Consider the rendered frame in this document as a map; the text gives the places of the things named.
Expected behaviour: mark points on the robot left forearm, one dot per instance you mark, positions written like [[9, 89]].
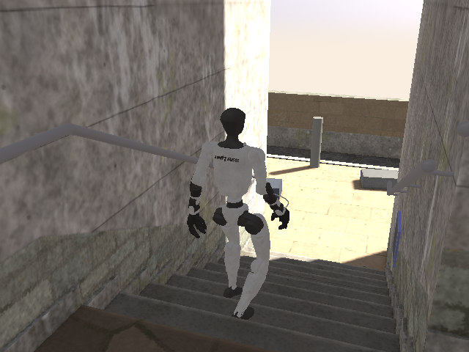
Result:
[[194, 198]]

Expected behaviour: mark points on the robot right hand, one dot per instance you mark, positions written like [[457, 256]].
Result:
[[284, 219]]

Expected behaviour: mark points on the right robot thigh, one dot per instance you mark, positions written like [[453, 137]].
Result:
[[256, 225]]

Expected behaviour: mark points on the robot right upper arm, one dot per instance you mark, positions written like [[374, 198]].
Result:
[[257, 157]]

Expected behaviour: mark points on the robot left upper arm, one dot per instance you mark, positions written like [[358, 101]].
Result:
[[203, 163]]

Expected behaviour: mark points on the robot right forearm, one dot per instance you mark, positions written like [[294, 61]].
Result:
[[273, 201]]

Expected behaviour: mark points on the robot left hand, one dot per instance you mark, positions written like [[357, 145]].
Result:
[[199, 223]]

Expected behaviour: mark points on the humanoid robot head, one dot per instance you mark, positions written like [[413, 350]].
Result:
[[233, 121]]

